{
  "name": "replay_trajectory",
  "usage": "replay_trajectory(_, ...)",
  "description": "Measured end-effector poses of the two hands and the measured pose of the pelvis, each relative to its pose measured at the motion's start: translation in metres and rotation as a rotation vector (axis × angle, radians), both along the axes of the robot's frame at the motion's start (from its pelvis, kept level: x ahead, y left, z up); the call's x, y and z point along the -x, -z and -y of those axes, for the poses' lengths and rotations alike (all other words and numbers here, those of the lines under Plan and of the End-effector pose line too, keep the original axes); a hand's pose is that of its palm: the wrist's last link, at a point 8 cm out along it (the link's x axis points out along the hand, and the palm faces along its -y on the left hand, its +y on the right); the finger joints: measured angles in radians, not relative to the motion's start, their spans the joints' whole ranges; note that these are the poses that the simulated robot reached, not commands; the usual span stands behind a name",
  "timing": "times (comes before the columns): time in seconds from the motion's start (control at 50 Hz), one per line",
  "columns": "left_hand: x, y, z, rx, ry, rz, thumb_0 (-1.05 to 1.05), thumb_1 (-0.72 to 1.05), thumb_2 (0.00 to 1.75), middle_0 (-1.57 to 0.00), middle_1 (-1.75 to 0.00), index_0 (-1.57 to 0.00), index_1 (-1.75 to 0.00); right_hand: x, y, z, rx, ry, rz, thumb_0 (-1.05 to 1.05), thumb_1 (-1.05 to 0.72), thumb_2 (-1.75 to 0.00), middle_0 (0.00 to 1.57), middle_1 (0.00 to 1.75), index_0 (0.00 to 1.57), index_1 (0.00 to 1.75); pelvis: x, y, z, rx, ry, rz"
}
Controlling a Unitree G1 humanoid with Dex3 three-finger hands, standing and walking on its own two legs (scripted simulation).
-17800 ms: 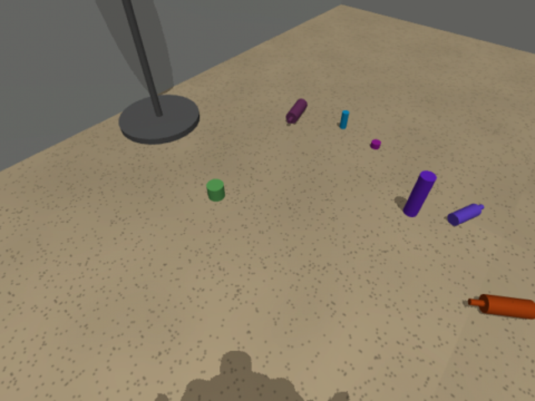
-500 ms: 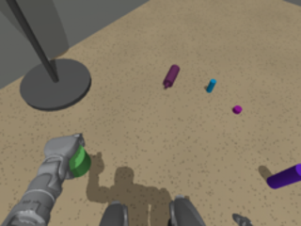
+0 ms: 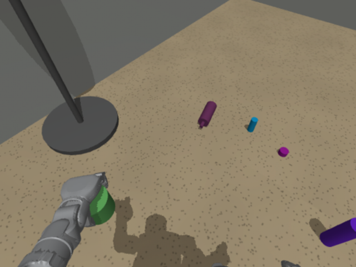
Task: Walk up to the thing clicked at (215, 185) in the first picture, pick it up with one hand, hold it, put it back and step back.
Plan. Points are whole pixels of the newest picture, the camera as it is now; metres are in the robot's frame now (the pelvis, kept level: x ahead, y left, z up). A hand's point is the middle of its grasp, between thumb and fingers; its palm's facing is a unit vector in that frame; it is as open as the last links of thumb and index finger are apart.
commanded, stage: hold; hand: left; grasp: from above
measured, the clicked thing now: (95, 204) +0.33 +0.22 -0.12
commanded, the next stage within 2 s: crouch in 1.96 s
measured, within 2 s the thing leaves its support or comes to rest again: neither
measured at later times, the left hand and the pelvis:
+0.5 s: hand (83, 194) +0.32 +0.23 -0.04, palm faces -0.45 -0.05 -0.89, open 11.3 cm; pelvis +0.02 +0.00 +0.02, yaw -1 degrees
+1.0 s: hand (81, 195) +0.31 +0.22 -0.02, palm faces -0.46 -0.05 -0.89, open 11.3 cm; pelvis +0.02 +0.00 +0.03, yaw -1 degrees
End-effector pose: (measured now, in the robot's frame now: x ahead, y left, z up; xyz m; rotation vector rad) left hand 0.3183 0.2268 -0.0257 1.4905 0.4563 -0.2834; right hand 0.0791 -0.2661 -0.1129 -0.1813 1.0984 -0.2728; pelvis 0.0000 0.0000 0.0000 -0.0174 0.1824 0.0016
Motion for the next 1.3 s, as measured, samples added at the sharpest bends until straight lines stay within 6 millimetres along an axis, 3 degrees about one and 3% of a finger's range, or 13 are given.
replay_trajectory(0.24,-0.004,-0.023,0.002,-0.006,0.018,0.002,0.0,-0.2,0.76,-0.58,-0.85,-0.48,-0.85,-0.021,-0.017,0.001,-0.009,-0.004,0.039,0.0,-0.91,-0.9,0.21,0.3,0.2,0.29,-0.01,-0.015,0.001,-0.007,0.004,0.044)
replay_trajectory(0.62,-0.009,-0.051,0.001,-0.002,0.034,-0.002,0.0,-0.19,0.76,-0.58,-0.85,-0.48,-0.85,-0.038,-0.028,-0.002,-0.032,-0.001,0.069,0.0,-0.91,-0.9,0.2,0.3,0.2,0.29,-0.02,-0.027,0.0,-0.012,0.016,0.09)
replay_trajectory(1.3,0.01,-0.077,0.006,0.008,0.055,0.003,0.0,-0.2,0.77,-0.56,-0.87,-0.46,-0.86,-0.055,-0.044,-0.005,-0.047,-0.03,0.136,0.01,-0.92,-0.91,0.2,0.3,0.2,0.29,-0.012,-0.038,0.003,-0.019,0.02,0.158)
